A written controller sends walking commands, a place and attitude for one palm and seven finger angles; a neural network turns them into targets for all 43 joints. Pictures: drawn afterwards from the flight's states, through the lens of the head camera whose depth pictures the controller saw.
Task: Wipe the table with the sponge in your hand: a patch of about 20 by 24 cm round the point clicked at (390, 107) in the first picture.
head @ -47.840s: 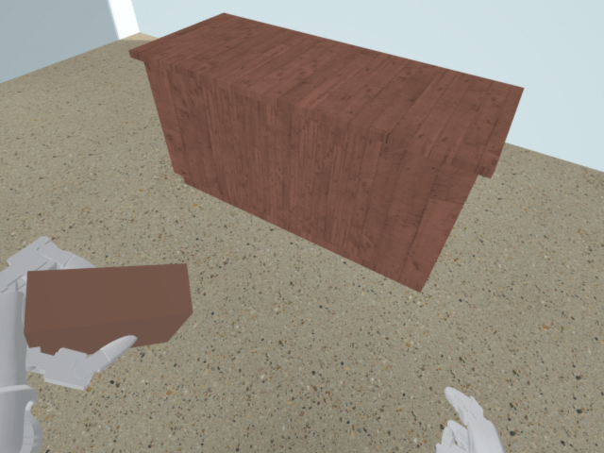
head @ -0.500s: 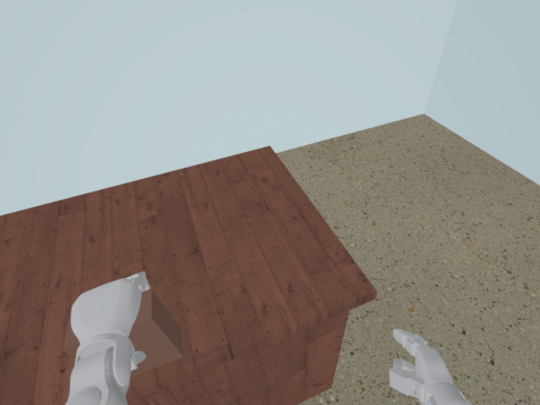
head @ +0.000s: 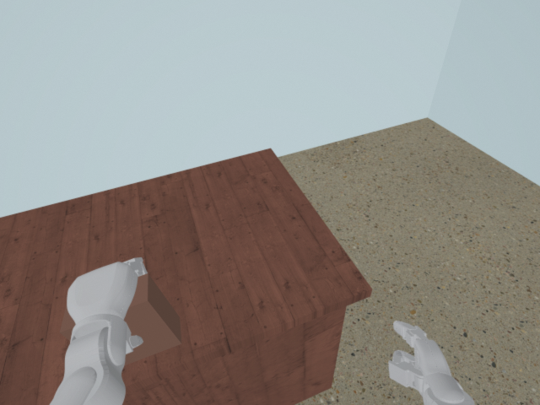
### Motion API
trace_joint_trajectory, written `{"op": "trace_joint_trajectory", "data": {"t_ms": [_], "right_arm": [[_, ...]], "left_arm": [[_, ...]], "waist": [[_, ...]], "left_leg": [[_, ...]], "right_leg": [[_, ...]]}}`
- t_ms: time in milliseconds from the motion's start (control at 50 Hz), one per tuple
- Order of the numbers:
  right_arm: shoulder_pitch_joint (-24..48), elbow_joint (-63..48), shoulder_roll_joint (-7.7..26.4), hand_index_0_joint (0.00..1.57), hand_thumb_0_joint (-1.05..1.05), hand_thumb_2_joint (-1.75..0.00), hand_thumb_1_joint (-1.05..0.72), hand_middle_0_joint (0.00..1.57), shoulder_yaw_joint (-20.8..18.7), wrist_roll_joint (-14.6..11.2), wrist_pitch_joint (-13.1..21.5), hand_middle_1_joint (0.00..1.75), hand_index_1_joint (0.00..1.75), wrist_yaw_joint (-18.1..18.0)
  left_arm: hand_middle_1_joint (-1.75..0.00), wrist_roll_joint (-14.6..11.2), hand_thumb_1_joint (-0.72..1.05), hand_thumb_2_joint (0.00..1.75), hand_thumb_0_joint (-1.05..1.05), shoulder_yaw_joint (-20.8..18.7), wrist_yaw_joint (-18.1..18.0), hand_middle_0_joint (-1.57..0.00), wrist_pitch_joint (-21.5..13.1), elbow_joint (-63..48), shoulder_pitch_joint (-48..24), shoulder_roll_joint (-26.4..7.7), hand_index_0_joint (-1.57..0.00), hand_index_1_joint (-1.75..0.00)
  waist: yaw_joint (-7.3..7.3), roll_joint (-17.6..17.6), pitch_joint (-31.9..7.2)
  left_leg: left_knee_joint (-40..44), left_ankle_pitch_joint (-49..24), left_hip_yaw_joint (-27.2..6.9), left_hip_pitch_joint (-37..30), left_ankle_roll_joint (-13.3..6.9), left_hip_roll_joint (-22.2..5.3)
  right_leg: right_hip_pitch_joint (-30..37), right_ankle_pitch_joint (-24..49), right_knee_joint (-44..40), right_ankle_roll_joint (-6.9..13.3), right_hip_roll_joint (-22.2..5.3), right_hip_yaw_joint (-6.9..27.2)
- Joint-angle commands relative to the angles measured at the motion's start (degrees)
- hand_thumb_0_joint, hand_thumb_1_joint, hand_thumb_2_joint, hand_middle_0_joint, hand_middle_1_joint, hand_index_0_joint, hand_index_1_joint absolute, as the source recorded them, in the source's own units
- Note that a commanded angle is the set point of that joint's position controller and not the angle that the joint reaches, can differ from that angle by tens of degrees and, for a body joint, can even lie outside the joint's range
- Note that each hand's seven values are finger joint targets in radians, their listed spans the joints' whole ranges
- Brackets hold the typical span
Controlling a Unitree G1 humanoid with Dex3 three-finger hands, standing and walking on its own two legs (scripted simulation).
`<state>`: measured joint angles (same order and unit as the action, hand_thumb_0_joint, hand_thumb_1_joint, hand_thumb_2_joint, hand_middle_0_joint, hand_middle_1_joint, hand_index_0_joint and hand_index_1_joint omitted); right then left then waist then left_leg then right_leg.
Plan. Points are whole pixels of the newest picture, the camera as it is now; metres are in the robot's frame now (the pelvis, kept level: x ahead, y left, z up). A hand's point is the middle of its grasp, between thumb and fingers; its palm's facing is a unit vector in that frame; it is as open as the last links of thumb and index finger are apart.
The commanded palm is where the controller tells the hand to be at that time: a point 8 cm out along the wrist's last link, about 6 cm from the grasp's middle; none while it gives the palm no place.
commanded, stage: lift the sponge slowly off the table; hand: left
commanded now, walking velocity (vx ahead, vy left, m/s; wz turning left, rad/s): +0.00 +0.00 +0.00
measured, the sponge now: (134, 331) +0.22 +0.27 -0.01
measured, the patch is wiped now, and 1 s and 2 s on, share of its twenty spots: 1.00 1.00 1.00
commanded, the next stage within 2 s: bring the sponge back beside the body in 1.00 s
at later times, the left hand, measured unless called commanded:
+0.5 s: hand (107, 305) +0.21 +0.27 +0.08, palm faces +0.04 -0.14 -0.99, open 9.5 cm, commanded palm +0.19 +0.27 +0.15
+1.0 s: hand (109, 282) +0.23 +0.27 +0.11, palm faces +0.11 -0.15 -0.98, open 9.5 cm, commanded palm +0.19 +0.27 +0.17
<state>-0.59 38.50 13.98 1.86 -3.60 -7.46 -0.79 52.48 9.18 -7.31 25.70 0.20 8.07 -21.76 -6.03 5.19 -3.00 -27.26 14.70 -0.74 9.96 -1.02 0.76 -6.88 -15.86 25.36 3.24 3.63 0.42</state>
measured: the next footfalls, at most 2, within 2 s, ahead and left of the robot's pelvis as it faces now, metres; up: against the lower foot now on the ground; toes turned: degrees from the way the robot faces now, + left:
none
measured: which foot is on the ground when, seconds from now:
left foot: down 0.00-1.00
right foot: down 0.00-1.00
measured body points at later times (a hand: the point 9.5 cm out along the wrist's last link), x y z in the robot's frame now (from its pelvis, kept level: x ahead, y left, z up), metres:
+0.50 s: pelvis -0.01 +0.00 +0.00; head -0.04 -0.04 +0.45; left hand +0.20 +0.28 +0.13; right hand +0.24 -0.21 -0.07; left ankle +0.00 +0.11 -0.74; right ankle -0.02 -0.09 -0.74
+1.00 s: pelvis -0.01 +0.00 +0.00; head -0.05 -0.04 +0.45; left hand +0.22 +0.27 +0.16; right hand +0.25 -0.18 -0.06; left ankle +0.00 +0.11 -0.74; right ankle -0.02 -0.09 -0.74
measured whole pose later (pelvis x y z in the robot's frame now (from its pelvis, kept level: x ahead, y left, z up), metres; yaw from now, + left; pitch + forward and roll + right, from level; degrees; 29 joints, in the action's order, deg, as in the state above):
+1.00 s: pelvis -0.01 +0.00 +0.00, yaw +0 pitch -4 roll +0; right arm 1.3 38.0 14.4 3.3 -3.8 -7.1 -1.0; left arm 50.3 7.9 -0.7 28.8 -10.4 4.8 -25.4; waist -6.7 6.2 -1.7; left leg -23.4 11.9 -0.5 7.1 -1.2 1.2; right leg -4.4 -13.4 22.2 2.9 3.2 0.9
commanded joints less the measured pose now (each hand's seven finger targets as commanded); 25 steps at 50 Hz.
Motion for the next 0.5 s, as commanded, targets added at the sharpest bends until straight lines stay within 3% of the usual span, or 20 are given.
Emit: {"op": "trace_joint_trajectory", "data": {"t_ms": [0,20,40,80,140,180,200,220,260,280,300,340,380,440,480], "right_arm": [[14.2,-10.6,6.0,0.2,0.0,-0.9,-0.9,0.2,-2.2,-0.1,3.2,0.3,0.3,-0.3],[13.8,-10.9,6.0,0.2,0.0,-0.9,-0.9,0.2,-2.4,-0.1,3.3,0.3,0.3,-0.2],[14.2,-11.1,6.2,0.2,0.0,-0.9,-0.9,0.2,-2.5,0.0,3.5,0.3,0.3,-0.3],[13.8,-11.0,6.0,0.2,0.0,-0.9,-0.9,0.2,-2.4,0.1,3.5,0.3,0.3,-0.4],[14.3,-10.5,6.4,0.2,0.0,-0.9,-0.9,0.2,-2.4,0.1,3.6,0.3,0.3,-0.7],[14.1,-10.8,6.1,0.2,0.0,-0.9,-0.9,0.2,-2.4,0.0,4.0,0.3,0.3,-0.9],[14.3,-10.3,6.4,0.2,0.0,-0.9,-0.9,0.2,-2.3,0.0,4.1,0.3,0.3,-0.9],[14.2,-10.6,6.2,0.2,0.0,-0.9,-0.9,0.2,-2.5,0.0,4.2,0.3,0.3,-1.0],[14.3,-10.6,6.3,0.2,0.0,-0.9,-0.9,0.2,-2.4,0.1,4.5,0.3,0.3,-0.9],[13.9,-10.8,6.2,0.2,0.0,-0.9,-0.9,0.2,-2.5,0.1,4.5,0.3,0.3,-0.9],[14.0,-10.4,6.5,0.2,0.0,-0.9,-0.9,0.2,-2.5,0.2,4.4,0.3,0.3,-0.9],[14.7,-10.9,6.6,0.2,0.0,-0.9,-0.9,0.2,-2.5,0.1,4.3,0.3,0.3,-0.8],[14.7,-10.8,6.4,0.2,0.0,-0.9,-0.9,0.2,-2.2,0.0,4.2,0.3,0.3,-0.9],[15.3,-10.6,6.8,0.2,0.0,-0.9,-0.9,0.2,-2.2,0.0,4.1,0.3,0.3,-1.0],[15.2,-10.8,6.4,0.2,0.0,-0.9,-0.9,0.2,-2.0,-0.1,4.3,0.3,0.3,-1.1]], "left_arm": [[-1.6,1.9,0.1,1.3,0.0,-7.1,-1.0,-1.2,-0.6,-13.2,-11.4,-11.2,-1.2,-1.6],[-1.6,1.5,0.1,1.3,0.0,-6.9,-0.9,-1.2,-0.8,-13.8,-11.2,-10.8,-1.2,-1.6],[-1.6,1.2,0.1,1.3,0.0,-9.7,-0.9,-1.2,-1.3,-15.1,-10.4,-13.5,-1.2,-1.6],[-1.6,1.5,0.1,1.3,0.0,-8.8,-0.8,-1.2,-1.5,-15.3,-10.8,-12.7,-1.2,-1.6],[-1.6,1.4,0.1,1.3,0.0,-11.6,-0.8,-1.2,-1.6,-15.5,-12.9,-15.9,-1.2,-1.6],[-1.6,1.0,0.1,1.3,0.0,-9.5,-0.4,-1.2,-1.9,-15.7,-12.6,-13.6,-1.2,-1.6],[-1.6,1.1,0.1,1.3,0.0,-10.5,-0.3,-1.2,-1.9,-15.1,-12.9,-14.9,-1.2,-1.6],[-1.6,0.8,0.1,1.3,0.0,-9.3,-0.1,-1.2,-2.3,-16.8,-12.7,-13.5,-1.2,-1.6],[-1.6,0.8,0.1,1.3,0.0,-10.2,0.2,-1.2,-2.4,-17.2,-11.5,-14.5,-1.2,-1.6],[-1.6,0.4,0.1,1.3,0.0,-9.8,0.4,-1.2,-2.5,-17.4,-10.7,-13.7,-1.2,-1.6],[-1.6,0.6,0.1,1.3,0.0,-11.1,0.5,-1.2,-2.2,-16.8,-10.6,-15.1,-1.2,-1.6],[-1.6,0.1,0.1,1.3,0.0,-12.1,0.9,-1.2,-2.0,-18.6,-9.7,-15.9,-1.2,-1.6],[-1.6,0.4,0.1,1.3,0.0,-10.2,1.2,-1.2,-1.6,-17.9,-12.2,-14.5,-1.2,-1.6],[-1.6,0.3,0.1,1.3,0.0,-13.6,1.5,-1.2,-1.3,-18.6,-12.0,-18.3,-1.2,-1.6],[-1.6,0.3,0.1,1.3,0.0,-11.4,1.8,-1.2,-1.2,-18.9,-13.6,-16.3,-1.2,-1.6]], "waist": [[-0.23,-2.8,-7.5],[0.06,-3.2,-7.1],[-0.57,-3.0,-7.7],[-0.16,-2.4,-7.0],[-0.35,-2.0,-6.4],[-0.05,-1.9,-6.0],[-0.33,-1.7,-6.3],[-0.08,-1.2,-7.5],[-0.57,-0.5,-7.4],[-0.17,-2.3,-6.8],[-0.41,-3.0,-7.0],[-0.66,-2.6,-6.9],[0.05,-2.7,-5.1],[-0.74,-1.9,-6.1],[-0.15,-1.6,-6.0]], "left_leg": [[2.3,-13.2,-2.7,-3.0,-2.6,1.7],[2.2,-13.2,-2.4,-2.9,-2.6,1.7],[2.5,-13.1,-2.8,-3.4,-2.6,1.7],[2.4,-13.5,-2.4,-3.3,-2.6,1.7],[3.0,-12.7,-2.8,-3.8,-2.5,1.7],[2.9,-12.5,-2.5,-4.1,-2.7,1.8],[2.8,-12.8,-2.7,-4.4,-2.6,1.8],[2.7,-13.6,-2.4,-4.8,-2.7,1.9],[2.9,-14.1,-2.7,-5.2,-2.7,1.9],[2.8,-14.1,-2.5,-4.8,-2.7,1.8],[2.7,-14.3,-2.6,-4.7,-2.6,1.8],[3.3,-14.1,-2.9,-4.7,-2.5,1.8],[3.5,-13.2,-2.7,-4.3,-2.6,1.6],[3.9,-13.3,-3.1,-4.6,-2.5,1.8],[3.9,-13.1,-2.8,-4.7,-2.5,1.6]], "right_leg": [[1.2,16.0,-4.7,1.6,-1.1,5.4],[1.2,16.6,-4.6,1.5,-1.2,5.6],[2.0,16.4,-4.8,1.8,-1.0,6.5],[1.7,17.0,-4.8,1.6,-1.2,5.7],[1.5,15.0,-5.7,1.8,-1.1,6.9],[1.1,14.3,-5.9,1.5,-1.2,5.9],[1.2,14.7,-6.2,1.5,-1.3,6.2],[1.9,16.1,-5.7,1.5,-1.4,6.0],[2.3,16.2,-5.9,1.6,-1.3,6.0],[2.2,16.9,-5.8,1.4,-1.4,6.0],[2.4,17.7,-6.0,1.4,-1.5,6.3],[2.9,17.0,-5.9,1.6,-1.3,6.9],[1.3,14.8,-6.4,1.4,-1.3,6.0],[2.6,14.7,-6.5,1.7,-1.3,7.2],[2.1,13.9,-6.6,1.4,-1.4,6.1]]}}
